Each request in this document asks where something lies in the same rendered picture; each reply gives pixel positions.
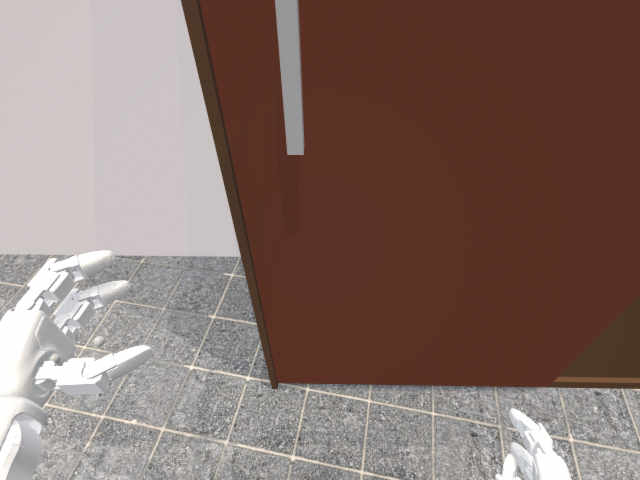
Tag handle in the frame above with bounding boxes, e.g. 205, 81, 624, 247
275, 0, 304, 155

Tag wardrobe door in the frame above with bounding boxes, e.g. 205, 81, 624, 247
559, 296, 640, 378
200, 0, 640, 387

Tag right robot hand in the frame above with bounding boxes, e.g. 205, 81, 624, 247
496, 408, 572, 480

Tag left robot forearm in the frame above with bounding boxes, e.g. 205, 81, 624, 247
0, 396, 48, 480

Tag left robot hand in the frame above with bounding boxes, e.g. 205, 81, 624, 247
0, 250, 153, 408

